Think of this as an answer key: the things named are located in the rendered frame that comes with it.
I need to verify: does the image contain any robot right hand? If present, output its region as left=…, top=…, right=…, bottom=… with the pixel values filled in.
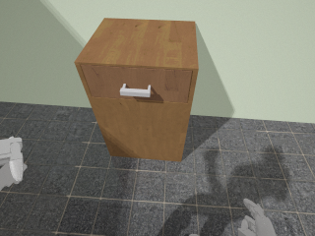
left=237, top=198, right=277, bottom=236

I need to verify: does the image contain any drawer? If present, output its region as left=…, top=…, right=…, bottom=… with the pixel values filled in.
left=81, top=64, right=192, bottom=103

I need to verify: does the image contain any robot left hand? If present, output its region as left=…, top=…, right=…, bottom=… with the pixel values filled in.
left=0, top=136, right=28, bottom=191

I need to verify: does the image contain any handle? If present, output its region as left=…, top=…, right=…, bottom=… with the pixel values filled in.
left=120, top=84, right=151, bottom=97

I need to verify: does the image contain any cabinet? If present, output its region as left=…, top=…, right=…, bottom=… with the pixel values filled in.
left=74, top=18, right=199, bottom=162

